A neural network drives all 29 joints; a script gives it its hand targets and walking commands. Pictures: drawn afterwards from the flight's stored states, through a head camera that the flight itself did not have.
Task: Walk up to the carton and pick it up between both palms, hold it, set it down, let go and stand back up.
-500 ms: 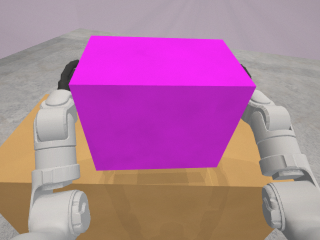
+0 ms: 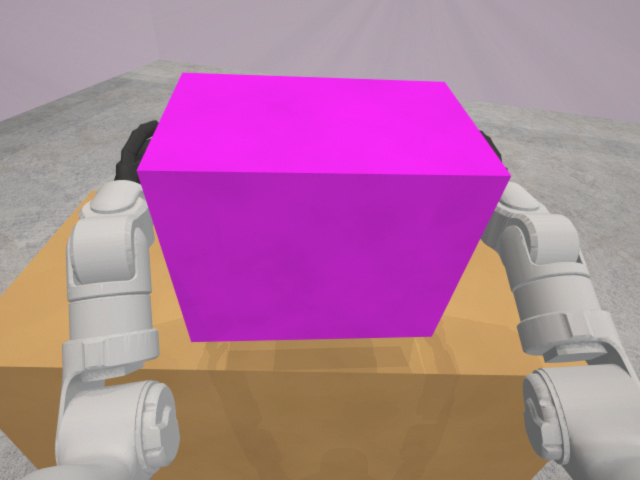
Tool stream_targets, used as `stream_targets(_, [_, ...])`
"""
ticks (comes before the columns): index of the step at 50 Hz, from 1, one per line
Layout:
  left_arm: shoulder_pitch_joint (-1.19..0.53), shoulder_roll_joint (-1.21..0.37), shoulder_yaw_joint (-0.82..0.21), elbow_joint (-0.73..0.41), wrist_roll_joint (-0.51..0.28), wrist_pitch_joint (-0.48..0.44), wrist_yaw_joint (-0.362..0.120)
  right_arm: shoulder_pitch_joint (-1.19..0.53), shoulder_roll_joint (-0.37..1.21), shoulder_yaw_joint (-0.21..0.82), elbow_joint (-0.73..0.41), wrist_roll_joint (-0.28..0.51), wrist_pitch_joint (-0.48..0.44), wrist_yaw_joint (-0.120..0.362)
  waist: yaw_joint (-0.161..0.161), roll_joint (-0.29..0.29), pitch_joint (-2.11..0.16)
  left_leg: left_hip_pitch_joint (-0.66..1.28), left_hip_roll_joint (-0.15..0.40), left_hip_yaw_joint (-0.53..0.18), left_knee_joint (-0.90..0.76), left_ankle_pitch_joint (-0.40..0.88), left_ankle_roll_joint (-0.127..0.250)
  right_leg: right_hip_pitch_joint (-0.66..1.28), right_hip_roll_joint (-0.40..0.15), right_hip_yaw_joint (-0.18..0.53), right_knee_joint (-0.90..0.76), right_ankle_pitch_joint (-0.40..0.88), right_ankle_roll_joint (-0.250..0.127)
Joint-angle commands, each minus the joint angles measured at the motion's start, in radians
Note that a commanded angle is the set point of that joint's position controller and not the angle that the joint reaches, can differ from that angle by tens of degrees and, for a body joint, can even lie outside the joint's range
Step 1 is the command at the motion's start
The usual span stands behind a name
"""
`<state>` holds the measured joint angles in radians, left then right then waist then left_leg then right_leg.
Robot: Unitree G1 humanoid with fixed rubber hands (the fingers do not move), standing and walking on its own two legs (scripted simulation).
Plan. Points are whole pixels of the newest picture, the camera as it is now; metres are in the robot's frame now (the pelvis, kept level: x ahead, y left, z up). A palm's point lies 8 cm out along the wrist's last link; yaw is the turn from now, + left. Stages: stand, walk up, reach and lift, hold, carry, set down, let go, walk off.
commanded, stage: hold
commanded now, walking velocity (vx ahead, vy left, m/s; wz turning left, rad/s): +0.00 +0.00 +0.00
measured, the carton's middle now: (315, 214) +0.37 +0.01 +0.21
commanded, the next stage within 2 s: set down in 0.24 s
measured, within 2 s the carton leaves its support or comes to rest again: neither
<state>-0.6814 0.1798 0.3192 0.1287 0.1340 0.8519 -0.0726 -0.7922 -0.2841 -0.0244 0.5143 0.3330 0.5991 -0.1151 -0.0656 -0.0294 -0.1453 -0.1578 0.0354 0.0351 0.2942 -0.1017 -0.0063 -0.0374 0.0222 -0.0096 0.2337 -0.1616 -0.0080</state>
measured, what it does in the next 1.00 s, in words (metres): stands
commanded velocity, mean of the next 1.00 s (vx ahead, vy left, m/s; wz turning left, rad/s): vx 0.00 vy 0.00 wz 0.00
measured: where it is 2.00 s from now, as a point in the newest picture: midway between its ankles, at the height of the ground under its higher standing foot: outside the picture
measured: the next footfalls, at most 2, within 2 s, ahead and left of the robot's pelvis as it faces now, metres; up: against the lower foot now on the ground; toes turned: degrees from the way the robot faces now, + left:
none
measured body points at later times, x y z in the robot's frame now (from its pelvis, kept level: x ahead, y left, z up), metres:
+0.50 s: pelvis +0.00 +0.00 +0.00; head -0.07 +0.02 +0.44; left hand +0.37 +0.21 +0.26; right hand +0.38 -0.19 +0.25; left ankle +0.04 +0.12 -0.75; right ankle -0.02 -0.11 -0.75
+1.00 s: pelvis +0.01 -0.01 +0.00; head -0.02 +0.02 +0.45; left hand +0.40 +0.20 +0.19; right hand +0.40 -0.20 +0.17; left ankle +0.04 +0.12 -0.75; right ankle -0.02 -0.11 -0.75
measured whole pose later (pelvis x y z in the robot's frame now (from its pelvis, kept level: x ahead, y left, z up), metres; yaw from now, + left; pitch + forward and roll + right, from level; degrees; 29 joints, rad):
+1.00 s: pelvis +0.01 -0.01 +0.00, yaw +1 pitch -4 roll +0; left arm -0.59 0.14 0.29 0.22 0.14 0.50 -0.07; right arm -0.60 -0.20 -0.09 0.55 0.18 0.20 -0.07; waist -0.05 -0.06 -0.01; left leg -0.10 0.03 0.02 0.30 -0.13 -0.02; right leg 0.01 0.02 -0.03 0.27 -0.21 -0.01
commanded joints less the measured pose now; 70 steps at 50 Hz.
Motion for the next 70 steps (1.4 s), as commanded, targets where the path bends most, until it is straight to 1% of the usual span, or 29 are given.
stream_targets(1, [-0.689,-0.422,-0.383,-0.132,-0.177,-0.065,-0.140,-0.811,0.482,0.244,-0.321,0.134,-0.060,0.140,0.003,0.043,-0.317,0.223,-0.048,-0.025,0.003,0.139,0.009,-0.064,0.027,0.021,-0.032,0.200,0.025])
stream_targets(2, [-0.687,-0.432,-0.401,-0.148,-0.183,-0.066,-0.141,-0.807,0.494,0.251,-0.336,0.134,-0.064,0.140,-0.003,0.054,-0.344,0.232,-0.050,-0.023,0.011,0.158,0.006,-0.055,0.023,0.019,-0.028,0.216,0.026])
stream_targets(3, [-0.694,-0.433,-0.402,-0.162,-0.186,-0.069,-0.139,-0.813,0.495,0.250,-0.347,0.133,-0.067,0.140,0.001,0.053,-0.363,0.237,-0.052,-0.022,0.014,0.161,0.004,-0.048,0.028,0.019,-0.027,0.215,0.026])
stream_targets(4, [-0.700,-0.433,-0.395,-0.146,-0.184,-0.067,-0.138,-0.823,0.488,0.249,-0.337,0.135,-0.067,0.140,0.002,0.051,-0.342,0.234,-0.050,-0.026,0.014,0.161,0.004,-0.053,0.025,0.017,-0.022,0.215,0.025])
stream_targets(5, [-0.703,-0.439,-0.403,-0.158,-0.189,-0.068,-0.137,-0.817,0.491,0.249,-0.329,0.137,-0.067,0.142,0.000,0.054,-0.360,0.247,-0.049,-0.027,0.015,0.173,0.000,-0.057,0.029,0.014,-0.022,0.219,0.025])
stream_targets(7, [-0.704,-0.449,-0.420,-0.184,-0.200,-0.070,-0.133,-0.811,0.495,0.257,-0.354,0.145,-0.068,0.140,-0.009,0.060,-0.384,0.271,-0.051,-0.028,0.031,0.211,-0.004,-0.057,0.033,0.018,-0.020,0.247,0.022])
stream_targets(8, [-0.704,-0.441,-0.419,-0.184,-0.198,-0.067,-0.132,-0.811,0.487,0.257,-0.354,0.149,-0.066,0.140,-0.007,0.065,-0.369,0.269,-0.049,-0.029,0.033,0.216,-0.004,-0.061,0.034,0.016,-0.021,0.248,0.020])
stream_targets(9, [-0.697,-0.444,-0.417,-0.182,-0.195,-0.065,-0.132,-0.805,0.482,0.253,-0.357,0.148,-0.065,0.139,-0.013,0.073,-0.366,0.271,-0.048,-0.029,0.036,0.219,-0.008,-0.058,0.034,0.017,-0.022,0.246,0.020])
stream_targets(10, [-0.694,-0.438,-0.407,-0.173,-0.190,-0.063,-0.133,-0.807,0.478,0.254,-0.355,0.146,-0.063,0.139,-0.006,0.067,-0.356,0.264,-0.051,-0.028,0.029,0.201,-0.006,-0.061,0.031,0.014,-0.023,0.233,0.020])
stream_targets(12, [-0.678,-0.437,-0.399,-0.171,-0.185,-0.061,-0.133,-0.797,0.473,0.255,-0.346,0.143,-0.061,0.141,-0.002,0.060,-0.352,0.262,-0.047,-0.027,0.023,0.202,-0.006,-0.060,0.035,0.015,-0.026,0.227,0.020])
stream_targets(13, [-0.676,-0.467,-0.424,-0.205,-0.190,-0.055,-0.129,-0.820,0.449,0.231,-0.354,0.154,-0.070,0.152,-0.013,0.100,-0.340,0.275,-0.041,-0.037,0.025,0.220,-0.034,-0.084,0.041,0.006,-0.013,0.203,0.009])
stream_targets(14, [-0.693,-0.462,-0.423,-0.217,-0.189,-0.055,-0.127,-0.822,0.447,0.234,-0.352,0.150,-0.074,0.158,-0.008,0.096,-0.349,0.285,-0.042,-0.039,0.030,0.230,-0.035,-0.086,0.042,0.005,-0.018,0.189,0.007])
stream_targets(15, [-0.696,-0.457,-0.426,-0.220,-0.191,-0.058,-0.126,-0.821,0.447,0.232,-0.360,0.148,-0.079,0.161,-0.012,0.095,-0.358,0.298,-0.041,-0.037,0.032,0.233,-0.033,-0.095,0.041,0.003,-0.022,0.188,0.008])
stream_targets(17, [-0.704,-0.442,-0.412,-0.223,-0.186,-0.077,-0.129,-0.819,0.452,0.225,-0.373,0.134,-0.099,0.166,-0.010,0.085,-0.369,0.315,-0.043,-0.036,0.032,0.231,-0.028,-0.096,0.039,-0.006,-0.022,0.195,0.013])
stream_targets(20, [-0.707,-0.423,-0.358,-0.167,-0.141,-0.126,-0.150,-0.798,0.468,0.189,-0.336,0.066,-0.149,0.177,0.002,0.071,-0.334,0.322,-0.050,-0.029,0.011,0.167,-0.014,-0.090,0.025,-0.021,-0.031,0.152,0.020])
stream_targets(23, [-0.661,-0.404,-0.292,-0.068,-0.069,-0.178,-0.182,-0.750,0.483,0.131,-0.240,-0.038,-0.216,0.193,0.011,0.058,-0.242,0.296,-0.055,-0.011,-0.024,0.064,0.006,-0.072,0.006,-0.032,-0.039,0.056,0.020])
stream_targets(26, [-0.618,-0.399,-0.260,-0.008,-0.024,-0.222,-0.204,-0.710,0.492,0.102,-0.183,-0.112,-0.287,0.202,0.014,0.040,-0.181,0.276,-0.056,0.008,-0.039,0.048,0.018,-0.042,-0.002,-0.039,-0.036,0.028,0.026])
stream_targets(29, [-0.581,-0.407,-0.265,0.024,-0.012,-0.256,-0.207,-0.690,0.487,0.102,-0.178,-0.150,-0.350,0.201,0.011,0.021,-0.166,0.288,-0.055,0.017,-0.031,0.096,0.018,-0.023,0.001,-0.053,-0.029,0.072,0.035])
stream_targets(32, [-0.561,-0.434,-0.308,0.017,-0.032,-0.291,-0.195,-0.696,0.482,0.125,-0.227,-0.158,-0.414,0.191,0.002,0.014,-0.215,0.330,-0.054,0.022,-0.002,0.190,0.003,-0.004,0.012,-0.071,-0.012,0.155,0.041])
stream_targets(35, [-0.554,-0.463,-0.377,-0.023,-0.071,-0.335,-0.172,-0.702,0.483,0.165,-0.298,-0.147,-0.474,0.178,-0.004,0.027,-0.295,0.386,-0.055,0.020,0.034,0.298,-0.021,0.005,0.025,-0.088,0.007,0.242,0.042])
stream_targets(38, [-0.552,-0.481,-0.442,-0.066,-0.104,-0.373,-0.146,-0.694,0.483,0.207,-0.351,-0.129,-0.513,0.170,-0.004,0.050,-0.355,0.431,-0.054,0.011,0.063,0.378,-0.040,-0.009,0.034,-0.097,0.018,0.297,0.038])
stream_targets(41, [-0.547,-0.478,-0.481,-0.101,-0.122,-0.393,-0.122,-0.679,0.479,0.242,-0.372,-0.112,-0.527,0.167,0.003,0.062,-0.379,0.442,-0.054,0.001,0.076,0.407,-0.046,-0.026,0.034,-0.096,0.023,0.327,0.040])
stream_targets(44, [-0.541,-0.469,-0.488,-0.111,-0.125,-0.397,-0.110,-0.668,0.481,0.265,-0.371,-0.098,-0.524,0.167,0.016,0.060,-0.385,0.421,-0.056,-0.002,0.076,0.395,-0.042,-0.025,0.027,-0.087,0.028,0.360,0.048])
stream_targets(48, [-0.527,-0.456,-0.450,-0.072,-0.103,-0.393,-0.114,-0.654,0.494,0.267,-0.329,-0.100,-0.509,0.168,0.034,0.044,-0.361,0.362,-0.062,0.005,0.059,0.332,-0.028,0.000,0.015,-0.070,0.033,0.393,0.062])
stream_targets(52, [-0.514,-0.450,-0.389,-0.005,-0.068,-0.387,-0.130,-0.642,0.510,0.241,-0.269,-0.125,-0.497,0.172,0.044,0.023,-0.319,0.301,-0.064,0.017,0.033,0.261,-0.013,0.031,0.003,-0.055,0.036,0.403,0.072])
stream_targets(56, [-0.515,-0.448,-0.345,0.049,-0.043,-0.392,-0.144,-0.635,0.516,0.202,-0.221,-0.161,-0.501,0.177,0.042,0.009,-0.292,0.263,-0.064,0.027,0.014,0.214,-0.006,0.048,-0.002,-0.050,0.037,0.399,0.077])
stream_targets(60, [-0.528,-0.457,-0.336,0.086,-0.037,-0.411,-0.145,-0.635,0.514,0.163,-0.195,-0.197,-0.522,0.184,0.035,0.010,-0.292,0.273,-0.060,0.030,0.011,0.204,-0.009,0.031,0.000,-0.060,0.032,0.371,0.076])
stream_targets(65, [-0.553,-0.480,-0.368,0.110,-0.052,-0.448,-0.129,-0.641,0.505,0.128,-0.176,-0.232,-0.559,0.195,0.026,0.029,-0.325,0.318,-0.051,0.024,0.020,0.224,-0.023,-0.019,0.006,-0.080,0.024,0.325,0.068])
stream_targets(70, [-0.571,-0.508,-0.415,0.129,-0.073,-0.489,-0.098,-0.651,0.497,0.114,-0.154,-0.246,-0.597,0.210,0.027,0.050,-0.369,0.368,-0.039,0.011,0.034,0.264,-0.036,-0.079,0.012,-0.096,0.015,0.286,0.058])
